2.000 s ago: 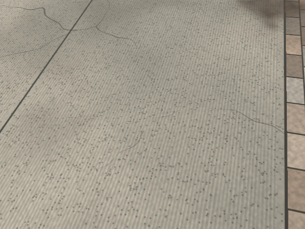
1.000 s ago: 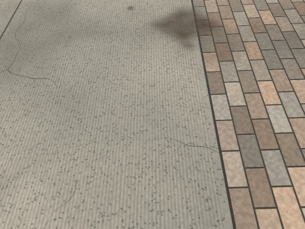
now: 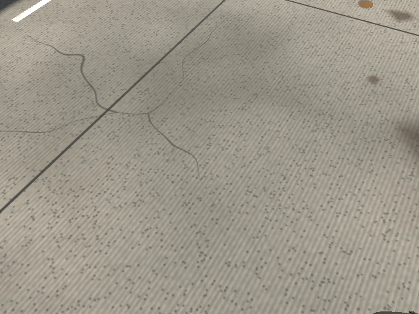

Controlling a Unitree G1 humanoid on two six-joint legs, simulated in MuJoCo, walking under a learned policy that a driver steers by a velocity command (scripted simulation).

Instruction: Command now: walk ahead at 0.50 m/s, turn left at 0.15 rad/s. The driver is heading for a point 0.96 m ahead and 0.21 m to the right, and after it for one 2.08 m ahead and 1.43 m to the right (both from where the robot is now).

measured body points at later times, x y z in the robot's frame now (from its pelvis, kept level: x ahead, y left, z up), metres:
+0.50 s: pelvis +0.27 +0.05 +0.00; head +0.29 +0.06 +0.45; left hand +0.46 +0.30 -0.11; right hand +0.27 -0.23 -0.12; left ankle +0.21 +0.14 -0.75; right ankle +0.41 -0.13 -0.68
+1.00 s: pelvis +0.54 -0.04 +0.00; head +0.57 -0.06 +0.45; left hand +0.72 +0.20 -0.10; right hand +0.63 -0.36 -0.09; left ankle +0.76 +0.08 -0.69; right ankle +0.49 -0.10 -0.75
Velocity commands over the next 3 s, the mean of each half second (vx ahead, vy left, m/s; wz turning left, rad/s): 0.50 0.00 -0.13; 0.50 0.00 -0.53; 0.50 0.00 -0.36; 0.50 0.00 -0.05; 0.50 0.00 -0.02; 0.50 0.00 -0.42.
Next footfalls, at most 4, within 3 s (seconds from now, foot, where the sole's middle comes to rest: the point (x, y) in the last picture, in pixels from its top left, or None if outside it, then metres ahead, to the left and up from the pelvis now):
0.16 left None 0.25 0.14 -0.78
0.70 right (276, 301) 0.53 -0.11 -0.78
1.16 left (248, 210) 0.85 -0.01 -0.78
1.64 right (344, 201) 0.92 -0.37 -0.78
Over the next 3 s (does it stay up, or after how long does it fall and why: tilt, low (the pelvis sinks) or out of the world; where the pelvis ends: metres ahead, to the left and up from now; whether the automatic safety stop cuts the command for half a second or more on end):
stays up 1.43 -0.64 0.00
